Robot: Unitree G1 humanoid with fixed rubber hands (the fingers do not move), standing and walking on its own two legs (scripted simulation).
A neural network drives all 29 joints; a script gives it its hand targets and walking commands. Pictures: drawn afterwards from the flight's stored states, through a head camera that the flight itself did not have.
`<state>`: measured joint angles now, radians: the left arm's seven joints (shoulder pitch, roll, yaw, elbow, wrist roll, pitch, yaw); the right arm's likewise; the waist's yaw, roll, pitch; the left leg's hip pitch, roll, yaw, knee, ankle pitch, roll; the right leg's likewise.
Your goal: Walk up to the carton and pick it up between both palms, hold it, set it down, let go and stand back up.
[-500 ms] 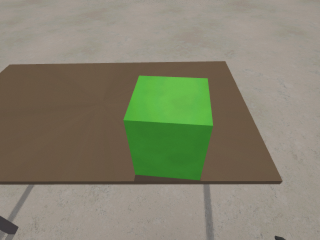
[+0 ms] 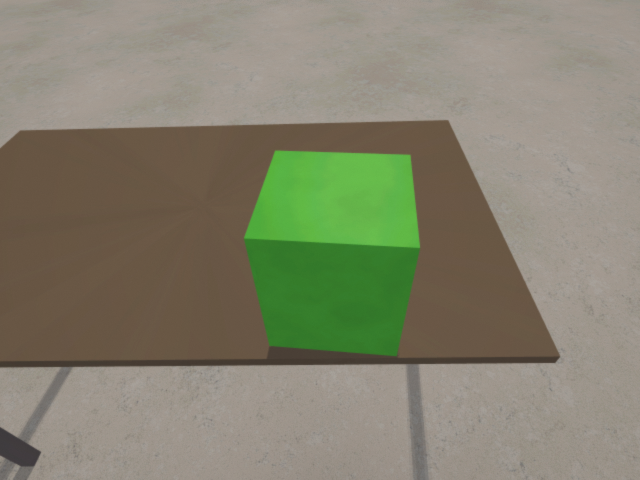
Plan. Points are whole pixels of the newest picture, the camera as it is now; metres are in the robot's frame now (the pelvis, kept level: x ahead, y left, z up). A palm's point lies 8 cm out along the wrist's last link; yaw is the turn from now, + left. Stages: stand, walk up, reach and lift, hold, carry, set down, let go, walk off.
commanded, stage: stand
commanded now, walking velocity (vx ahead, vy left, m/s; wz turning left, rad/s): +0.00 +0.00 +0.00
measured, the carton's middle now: (336, 254) +0.46 +0.00 +0.03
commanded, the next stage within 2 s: none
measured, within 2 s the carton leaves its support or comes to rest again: neither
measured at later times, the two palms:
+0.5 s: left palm out of the picture +0.07 +0.30 -0.10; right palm out of the picture +0.08 -0.32 -0.11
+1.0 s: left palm out of the picture +0.09 +0.29 -0.10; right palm out of the picture +0.09 -0.33 -0.11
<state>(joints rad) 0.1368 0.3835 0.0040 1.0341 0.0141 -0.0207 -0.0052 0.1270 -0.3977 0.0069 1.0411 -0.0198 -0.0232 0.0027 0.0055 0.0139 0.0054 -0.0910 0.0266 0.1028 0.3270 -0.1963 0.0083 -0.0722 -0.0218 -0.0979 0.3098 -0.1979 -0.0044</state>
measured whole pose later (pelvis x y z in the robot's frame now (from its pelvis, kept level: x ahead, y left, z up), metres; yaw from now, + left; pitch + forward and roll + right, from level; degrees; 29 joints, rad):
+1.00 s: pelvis +0.01 -0.02 +0.00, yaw -1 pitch -2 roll +0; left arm 0.11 0.38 0.01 1.09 0.01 -0.02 0.00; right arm 0.12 -0.39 0.01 1.07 -0.02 -0.02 0.00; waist 0.01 0.02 0.01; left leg -0.08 0.05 0.10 0.30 -0.18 -0.02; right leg -0.06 0.01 -0.09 0.29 -0.19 -0.03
